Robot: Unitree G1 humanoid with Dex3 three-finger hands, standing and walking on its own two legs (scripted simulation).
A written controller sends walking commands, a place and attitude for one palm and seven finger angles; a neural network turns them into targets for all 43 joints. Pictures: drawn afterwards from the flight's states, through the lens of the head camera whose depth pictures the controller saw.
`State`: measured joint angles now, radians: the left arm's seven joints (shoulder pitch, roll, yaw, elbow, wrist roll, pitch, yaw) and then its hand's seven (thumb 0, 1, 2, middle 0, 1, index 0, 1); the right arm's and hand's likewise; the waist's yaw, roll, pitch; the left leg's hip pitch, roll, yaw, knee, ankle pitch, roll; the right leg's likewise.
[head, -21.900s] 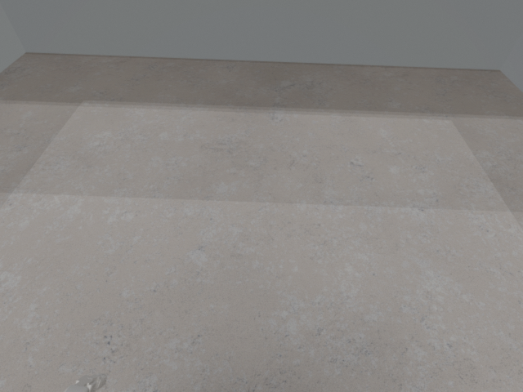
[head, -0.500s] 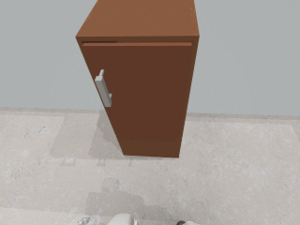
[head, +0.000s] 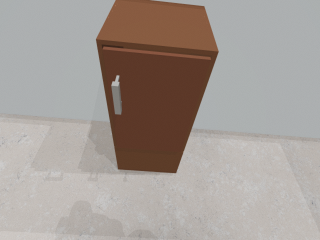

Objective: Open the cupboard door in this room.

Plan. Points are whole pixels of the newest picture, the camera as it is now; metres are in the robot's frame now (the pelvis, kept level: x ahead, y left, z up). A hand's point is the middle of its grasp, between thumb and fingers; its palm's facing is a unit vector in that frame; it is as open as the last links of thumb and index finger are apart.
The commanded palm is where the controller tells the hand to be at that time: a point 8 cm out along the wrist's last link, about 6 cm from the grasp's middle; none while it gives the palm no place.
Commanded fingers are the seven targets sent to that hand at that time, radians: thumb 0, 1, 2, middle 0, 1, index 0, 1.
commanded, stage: come to a stop and stand still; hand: left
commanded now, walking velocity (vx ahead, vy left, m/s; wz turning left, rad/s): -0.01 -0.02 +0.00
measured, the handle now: (118, 95) +0.61 +0.18 -0.04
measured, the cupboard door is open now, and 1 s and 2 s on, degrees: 0 0 0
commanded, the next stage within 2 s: look again from close up in 0.64 s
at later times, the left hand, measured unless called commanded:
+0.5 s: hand out of the picture +0.07 +0.11 -0.18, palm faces +0.07 -0.97 -0.22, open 7.1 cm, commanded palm none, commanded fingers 0.00 0.90 0.90 -0.20 -0.30 -0.20 -0.30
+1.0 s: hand out of the picture -0.02 +0.13 -0.19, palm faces +0.06 -0.98 -0.17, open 7.4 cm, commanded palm none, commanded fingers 0.00 0.90 0.90 -0.20 -0.30 -0.20 -0.30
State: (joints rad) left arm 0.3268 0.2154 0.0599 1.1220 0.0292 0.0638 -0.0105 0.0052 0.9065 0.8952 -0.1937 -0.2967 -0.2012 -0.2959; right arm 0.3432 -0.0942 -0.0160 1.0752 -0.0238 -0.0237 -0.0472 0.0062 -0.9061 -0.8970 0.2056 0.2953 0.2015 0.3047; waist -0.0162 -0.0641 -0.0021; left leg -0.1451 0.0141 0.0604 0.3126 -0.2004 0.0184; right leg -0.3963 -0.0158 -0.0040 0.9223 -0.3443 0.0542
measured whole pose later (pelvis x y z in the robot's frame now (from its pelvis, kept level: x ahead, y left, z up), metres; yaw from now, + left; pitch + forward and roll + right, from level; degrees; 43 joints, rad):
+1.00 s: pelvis +0.01 -0.03 -0.02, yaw +1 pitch -1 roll -1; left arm 0.34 0.13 0.00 1.11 0.02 0.00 0.04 0.00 0.90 0.89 -0.20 -0.30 -0.21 -0.30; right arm 0.26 -0.17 -0.01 1.04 -0.01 -0.02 -0.04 0.01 -0.95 -0.90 0.20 0.29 0.20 0.30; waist 0.01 0.01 0.01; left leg -0.21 0.02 0.06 0.56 -0.33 0.02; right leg -0.18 -0.01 -0.06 0.51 -0.31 0.00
